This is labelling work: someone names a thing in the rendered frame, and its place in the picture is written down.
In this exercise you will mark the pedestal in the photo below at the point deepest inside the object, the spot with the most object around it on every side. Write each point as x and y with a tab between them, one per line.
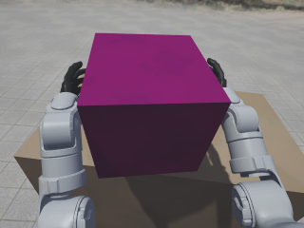
195	199

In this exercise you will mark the robot left upper arm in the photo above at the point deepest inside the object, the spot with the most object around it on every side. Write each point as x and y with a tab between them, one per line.
68	212

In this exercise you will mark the robot right upper arm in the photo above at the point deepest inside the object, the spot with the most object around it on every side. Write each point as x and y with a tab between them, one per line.
262	204

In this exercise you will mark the right robot forearm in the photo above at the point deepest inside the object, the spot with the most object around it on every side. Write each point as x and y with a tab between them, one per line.
249	156

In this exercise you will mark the robot left hand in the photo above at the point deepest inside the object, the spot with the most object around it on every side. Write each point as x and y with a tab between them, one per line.
71	80

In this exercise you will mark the left robot forearm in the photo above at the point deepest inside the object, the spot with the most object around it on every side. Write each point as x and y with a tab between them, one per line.
60	139

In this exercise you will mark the robot right hand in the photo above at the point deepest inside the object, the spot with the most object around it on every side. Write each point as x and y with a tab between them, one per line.
217	71

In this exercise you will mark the carton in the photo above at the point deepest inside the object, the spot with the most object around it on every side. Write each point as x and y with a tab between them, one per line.
149	104

